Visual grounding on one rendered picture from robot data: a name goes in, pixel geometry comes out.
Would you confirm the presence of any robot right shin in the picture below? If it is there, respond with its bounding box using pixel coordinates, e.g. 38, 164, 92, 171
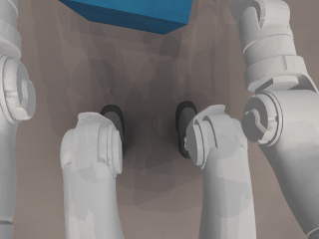
183, 105, 248, 158

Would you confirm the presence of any left robot forearm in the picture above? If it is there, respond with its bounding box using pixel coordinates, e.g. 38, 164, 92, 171
0, 0, 22, 60

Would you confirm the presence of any right robot foot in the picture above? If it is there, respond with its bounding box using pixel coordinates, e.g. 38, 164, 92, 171
175, 101, 197, 159

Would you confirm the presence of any carton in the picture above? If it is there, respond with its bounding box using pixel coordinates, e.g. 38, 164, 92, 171
59, 0, 192, 35

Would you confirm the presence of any right robot forearm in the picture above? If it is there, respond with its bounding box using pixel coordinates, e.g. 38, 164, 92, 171
229, 0, 319, 95

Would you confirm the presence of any left robot upper arm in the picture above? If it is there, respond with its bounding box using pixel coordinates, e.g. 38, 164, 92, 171
0, 54, 36, 239

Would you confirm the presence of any right robot upper arm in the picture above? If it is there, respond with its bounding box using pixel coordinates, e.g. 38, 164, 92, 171
240, 90, 319, 239

